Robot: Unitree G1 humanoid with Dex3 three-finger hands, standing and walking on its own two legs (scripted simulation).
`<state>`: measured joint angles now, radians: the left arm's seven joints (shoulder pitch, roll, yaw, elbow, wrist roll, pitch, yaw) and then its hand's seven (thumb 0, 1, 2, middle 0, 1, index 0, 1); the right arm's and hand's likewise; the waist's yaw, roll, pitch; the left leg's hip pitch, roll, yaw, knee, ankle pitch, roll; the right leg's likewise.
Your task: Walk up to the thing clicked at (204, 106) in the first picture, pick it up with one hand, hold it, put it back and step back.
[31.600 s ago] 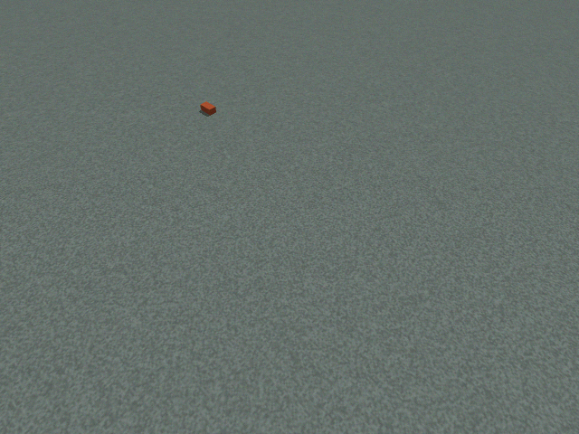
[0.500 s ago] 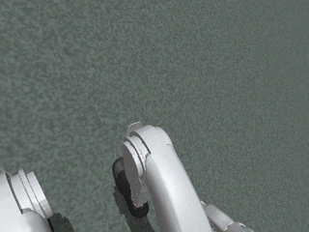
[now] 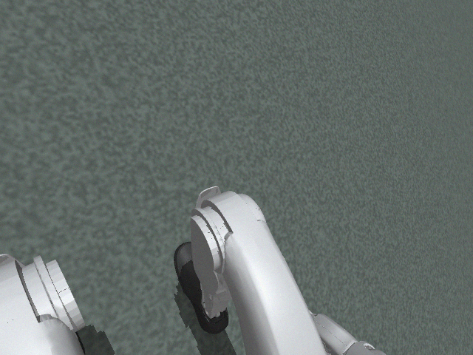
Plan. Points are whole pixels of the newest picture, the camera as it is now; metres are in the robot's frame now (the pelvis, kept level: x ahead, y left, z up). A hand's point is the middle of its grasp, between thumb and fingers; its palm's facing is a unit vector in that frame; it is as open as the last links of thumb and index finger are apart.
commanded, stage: withdraw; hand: left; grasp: from above
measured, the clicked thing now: out of the picture +0.44 +0.35 -0.28
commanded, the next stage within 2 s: home in 0.90 s
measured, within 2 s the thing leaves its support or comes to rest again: neither
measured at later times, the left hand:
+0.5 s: hand out of the picture +0.43 +0.37 -0.08, palm faces -0.40 -0.10 -0.91, open 13.3 cm
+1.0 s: hand out of the picture +0.43 +0.36 -0.15, palm faces -0.40 -0.09 -0.91, open 13.3 cm
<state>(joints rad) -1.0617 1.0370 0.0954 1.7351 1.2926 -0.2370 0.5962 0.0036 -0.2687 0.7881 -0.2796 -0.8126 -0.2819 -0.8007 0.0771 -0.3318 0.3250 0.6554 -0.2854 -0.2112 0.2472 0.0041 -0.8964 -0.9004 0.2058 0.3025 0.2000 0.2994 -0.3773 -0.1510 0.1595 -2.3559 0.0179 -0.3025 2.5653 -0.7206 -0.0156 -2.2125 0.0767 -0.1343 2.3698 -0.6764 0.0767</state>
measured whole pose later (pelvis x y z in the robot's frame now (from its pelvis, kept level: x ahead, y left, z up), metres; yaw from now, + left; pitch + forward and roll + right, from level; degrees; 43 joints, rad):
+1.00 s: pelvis -0.01 -0.02 +0.01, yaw +6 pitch +31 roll -10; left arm -1.06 0.88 0.09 1.48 1.31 -0.26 0.39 0.00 -0.37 0.89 -0.20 -0.88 -0.20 -0.87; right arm 0.16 -0.30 0.15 0.68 -0.18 -0.02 0.12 0.01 -0.90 -0.90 0.20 0.30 0.20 0.30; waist -0.29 -0.05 0.04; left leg -2.37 0.00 -0.20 2.45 -0.63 -0.03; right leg -2.27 0.03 -0.06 2.35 -0.64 0.06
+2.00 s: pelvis +0.04 -0.01 +0.32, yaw +15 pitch +22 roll -4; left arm 0.15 0.29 0.05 0.12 0.01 0.39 0.07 0.01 0.90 0.90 -0.21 -0.30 -0.20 -0.30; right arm 0.15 -0.21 0.04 0.55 0.04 -0.10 -0.08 0.01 -0.90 -0.90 0.21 0.30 0.20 0.30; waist -0.06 0.04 -0.19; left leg -1.26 0.04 -0.09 1.44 -0.57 -0.03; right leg -1.20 -0.02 -0.05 1.39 -0.58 0.03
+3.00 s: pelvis +0.08 +0.00 +0.41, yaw +17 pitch +10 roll -3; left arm 0.50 0.22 0.03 -0.14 -0.05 0.46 0.02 0.02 0.90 0.90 -0.20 -0.30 -0.20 -0.29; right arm 0.29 -0.22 0.03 0.54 0.00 -0.24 -0.18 0.02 -0.90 -0.90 0.21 0.30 0.20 0.30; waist -0.04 0.04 -0.16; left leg -0.71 0.04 -0.06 1.02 -0.48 -0.02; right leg -0.64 -0.02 -0.05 0.95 -0.48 0.03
